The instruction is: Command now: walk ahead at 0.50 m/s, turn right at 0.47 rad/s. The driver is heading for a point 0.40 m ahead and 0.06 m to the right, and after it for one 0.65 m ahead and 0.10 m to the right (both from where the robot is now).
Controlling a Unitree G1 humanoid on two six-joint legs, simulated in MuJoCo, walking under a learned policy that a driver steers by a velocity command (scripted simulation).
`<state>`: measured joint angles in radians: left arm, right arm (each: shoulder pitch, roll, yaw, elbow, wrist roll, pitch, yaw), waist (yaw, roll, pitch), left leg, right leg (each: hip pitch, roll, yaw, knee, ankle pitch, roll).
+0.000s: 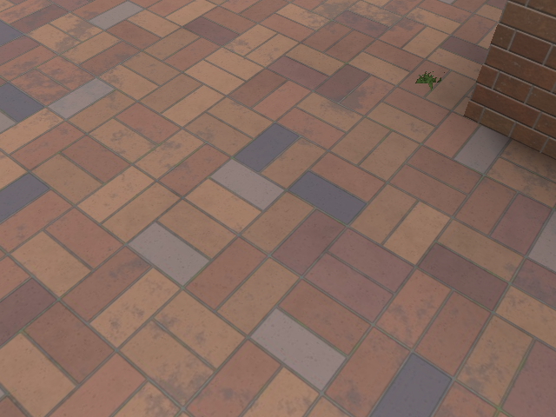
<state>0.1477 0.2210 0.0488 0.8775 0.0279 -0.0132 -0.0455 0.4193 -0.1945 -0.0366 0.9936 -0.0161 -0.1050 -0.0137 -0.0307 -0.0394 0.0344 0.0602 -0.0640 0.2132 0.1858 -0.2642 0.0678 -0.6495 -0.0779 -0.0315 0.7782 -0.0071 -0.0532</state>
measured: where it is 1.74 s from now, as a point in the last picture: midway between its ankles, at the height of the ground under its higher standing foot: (321, 388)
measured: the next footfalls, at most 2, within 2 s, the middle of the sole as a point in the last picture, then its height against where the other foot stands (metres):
right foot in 0.16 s outside the picture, level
left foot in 0.70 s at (283, 377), level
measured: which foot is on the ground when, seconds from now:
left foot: down 0.00-0.14, up 0.16-0.68, down 0.70-1.00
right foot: up 0.00-0.14, down 0.16-0.70, up 0.72-1.00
